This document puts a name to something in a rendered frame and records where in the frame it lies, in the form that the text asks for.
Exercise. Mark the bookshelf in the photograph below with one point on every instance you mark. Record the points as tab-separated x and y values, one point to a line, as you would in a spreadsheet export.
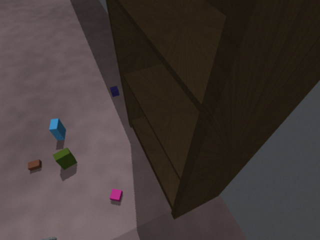
207	82

